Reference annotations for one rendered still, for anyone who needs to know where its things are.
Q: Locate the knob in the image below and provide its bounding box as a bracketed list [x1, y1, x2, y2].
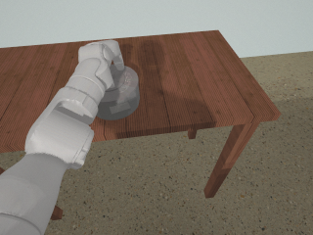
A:
[110, 68, 115, 80]

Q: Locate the table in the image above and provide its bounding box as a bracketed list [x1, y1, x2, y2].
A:
[0, 29, 281, 220]

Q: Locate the lid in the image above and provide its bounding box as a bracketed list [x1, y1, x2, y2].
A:
[99, 64, 139, 105]

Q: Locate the left robot forearm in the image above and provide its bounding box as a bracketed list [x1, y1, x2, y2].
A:
[24, 42, 113, 152]

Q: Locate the pot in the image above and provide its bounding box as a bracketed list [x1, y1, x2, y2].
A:
[96, 85, 140, 120]

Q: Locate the left robot hand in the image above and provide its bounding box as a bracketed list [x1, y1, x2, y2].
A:
[85, 39, 124, 88]

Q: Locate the robot left upper arm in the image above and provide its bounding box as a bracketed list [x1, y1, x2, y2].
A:
[0, 109, 95, 235]

